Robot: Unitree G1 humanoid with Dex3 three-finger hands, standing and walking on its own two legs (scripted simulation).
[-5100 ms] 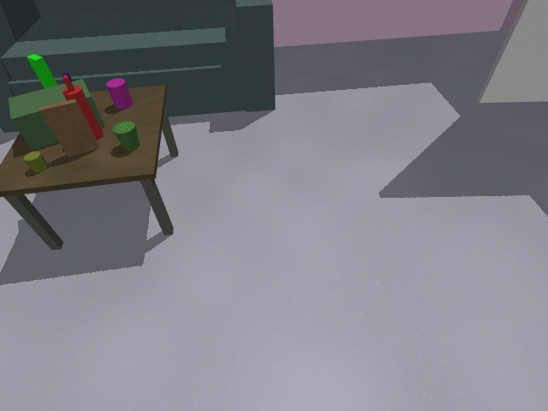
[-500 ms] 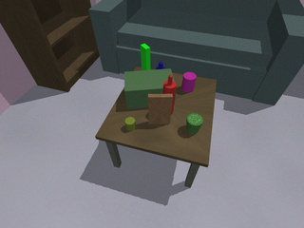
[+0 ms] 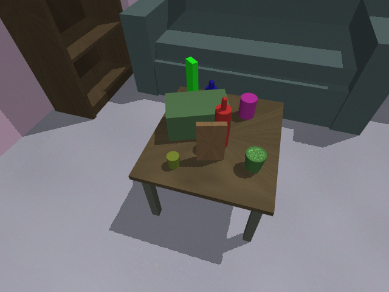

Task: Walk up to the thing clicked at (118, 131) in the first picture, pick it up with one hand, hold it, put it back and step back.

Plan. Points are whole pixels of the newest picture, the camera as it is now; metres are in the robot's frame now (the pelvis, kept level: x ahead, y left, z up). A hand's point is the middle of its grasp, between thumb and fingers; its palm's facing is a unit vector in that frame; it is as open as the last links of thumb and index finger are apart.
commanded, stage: stand
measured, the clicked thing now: (254, 160) +0.68 -0.23 -0.33
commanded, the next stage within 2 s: none
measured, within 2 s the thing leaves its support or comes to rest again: neither
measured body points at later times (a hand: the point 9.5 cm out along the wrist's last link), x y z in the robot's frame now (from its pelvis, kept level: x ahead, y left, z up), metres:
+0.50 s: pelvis +0.00 +0.01 +0.00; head +0.01 +0.01 +0.45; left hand +0.07 +0.31 -0.13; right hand +0.09 -0.29 -0.13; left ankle +0.01 +0.12 -0.75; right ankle -0.02 -0.14 -0.75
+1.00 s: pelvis +0.00 +0.01 +0.00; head +0.01 +0.01 +0.45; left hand +0.07 +0.31 -0.13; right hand +0.09 -0.29 -0.13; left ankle +0.01 +0.12 -0.75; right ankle -0.02 -0.14 -0.75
